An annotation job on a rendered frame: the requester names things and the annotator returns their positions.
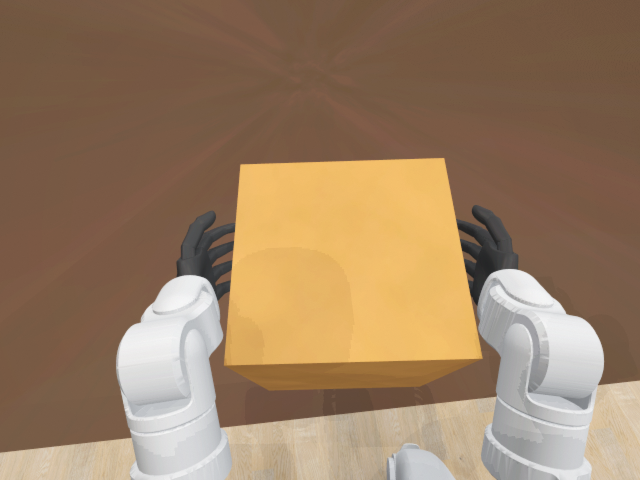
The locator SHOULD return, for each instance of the right robot shin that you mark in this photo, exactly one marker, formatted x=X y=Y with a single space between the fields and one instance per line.
x=409 y=446

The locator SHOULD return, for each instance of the right robot thigh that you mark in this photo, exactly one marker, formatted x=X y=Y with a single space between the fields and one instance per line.
x=416 y=464

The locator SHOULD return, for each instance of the robot left hand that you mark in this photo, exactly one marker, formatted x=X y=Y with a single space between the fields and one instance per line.
x=197 y=260

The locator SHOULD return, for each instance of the carton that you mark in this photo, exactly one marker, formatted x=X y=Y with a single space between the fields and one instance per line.
x=348 y=274

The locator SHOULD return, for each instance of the robot left forearm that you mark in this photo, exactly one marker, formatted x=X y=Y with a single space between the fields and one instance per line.
x=167 y=388

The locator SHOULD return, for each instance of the robot right hand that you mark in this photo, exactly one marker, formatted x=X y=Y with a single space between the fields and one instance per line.
x=495 y=254

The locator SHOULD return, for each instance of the robot right forearm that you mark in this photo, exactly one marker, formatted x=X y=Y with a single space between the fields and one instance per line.
x=551 y=364

